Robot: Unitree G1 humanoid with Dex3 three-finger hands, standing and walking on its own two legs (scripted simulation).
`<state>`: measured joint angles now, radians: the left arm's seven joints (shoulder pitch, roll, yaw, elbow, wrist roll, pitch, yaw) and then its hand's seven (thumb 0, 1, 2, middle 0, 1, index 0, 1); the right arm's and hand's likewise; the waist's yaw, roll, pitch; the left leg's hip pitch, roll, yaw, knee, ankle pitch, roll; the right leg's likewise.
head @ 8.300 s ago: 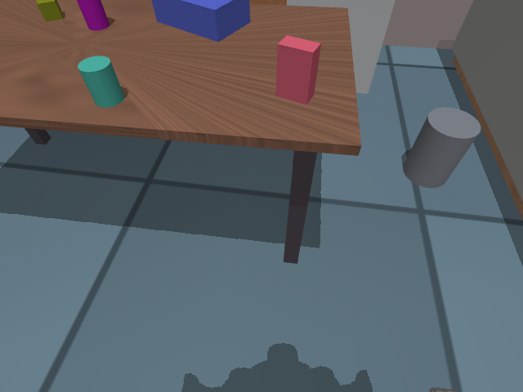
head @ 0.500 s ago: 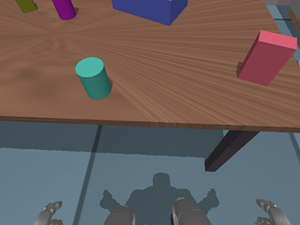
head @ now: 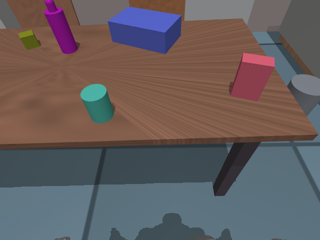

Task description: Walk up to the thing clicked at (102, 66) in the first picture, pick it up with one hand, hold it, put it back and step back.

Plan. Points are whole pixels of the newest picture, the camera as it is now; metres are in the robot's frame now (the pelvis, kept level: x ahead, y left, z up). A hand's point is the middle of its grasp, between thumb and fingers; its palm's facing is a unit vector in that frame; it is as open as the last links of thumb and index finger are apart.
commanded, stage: walk up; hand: left
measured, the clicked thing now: (98, 104) +0.48 +0.21 +0.04
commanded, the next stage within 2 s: stand in 1.28 s
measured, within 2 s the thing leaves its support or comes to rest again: neither
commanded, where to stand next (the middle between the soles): +0.07 +0.00 m, yaw +1 degrees
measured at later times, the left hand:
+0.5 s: hand out of the picture +0.13 +0.25 -0.14, palm faces -0.03 -0.95 -0.32, open 7.4 cm
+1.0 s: hand out of the picture +0.11 +0.25 -0.14, palm faces -0.05 -0.94 -0.34, open 7.4 cm
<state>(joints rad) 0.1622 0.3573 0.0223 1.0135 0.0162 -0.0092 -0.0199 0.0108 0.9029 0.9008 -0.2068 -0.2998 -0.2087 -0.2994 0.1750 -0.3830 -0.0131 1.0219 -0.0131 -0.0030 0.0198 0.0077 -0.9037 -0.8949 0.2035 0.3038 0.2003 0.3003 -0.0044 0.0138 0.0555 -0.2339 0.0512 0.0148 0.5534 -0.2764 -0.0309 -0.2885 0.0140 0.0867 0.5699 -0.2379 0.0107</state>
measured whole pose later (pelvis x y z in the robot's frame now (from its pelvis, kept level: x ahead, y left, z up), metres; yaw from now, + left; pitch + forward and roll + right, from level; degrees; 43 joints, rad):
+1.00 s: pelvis +0.02 +0.01 +0.02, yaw -2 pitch -2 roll +0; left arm 0.08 0.34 0.02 1.15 0.01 0.00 0.00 0.01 0.90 0.90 -0.21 -0.30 -0.21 -0.30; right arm 0.08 -0.35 -0.02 1.13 -0.01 0.00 0.01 0.01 -0.90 -0.89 0.20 0.30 0.20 0.30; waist -0.01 0.00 0.07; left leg -0.09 0.05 0.05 0.34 -0.20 -0.04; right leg -0.17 0.01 0.12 0.37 -0.16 0.03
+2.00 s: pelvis +0.02 +0.01 +0.02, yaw +1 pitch -2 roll +0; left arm 0.13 0.36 0.00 1.12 0.02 -0.01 0.00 0.01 0.90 0.90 -0.21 -0.30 -0.21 -0.30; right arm 0.11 -0.35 -0.01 1.12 -0.01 0.00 0.02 0.01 -0.90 -0.89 0.20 0.30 0.20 0.30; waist -0.01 0.00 0.06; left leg -0.10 0.03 0.02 0.33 -0.19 -0.03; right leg -0.14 -0.01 0.08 0.34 -0.16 0.04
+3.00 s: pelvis +0.03 +0.01 +0.02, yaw +1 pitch -2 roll +0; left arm 0.12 0.36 -0.01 1.11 0.01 -0.01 0.00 0.01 0.90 0.90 -0.21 -0.30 -0.21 -0.30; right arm 0.11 -0.35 -0.01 1.12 -0.01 0.01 0.01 0.01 -0.90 -0.89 0.20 0.30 0.20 0.30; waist -0.01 0.00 0.06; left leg -0.10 0.03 0.00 0.34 -0.21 -0.03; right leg -0.14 -0.01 0.07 0.34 -0.17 0.03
